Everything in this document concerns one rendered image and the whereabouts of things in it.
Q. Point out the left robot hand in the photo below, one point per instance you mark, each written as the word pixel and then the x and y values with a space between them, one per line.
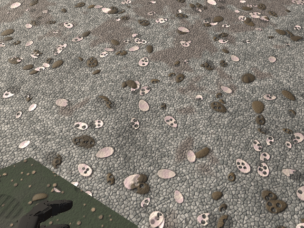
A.
pixel 43 211

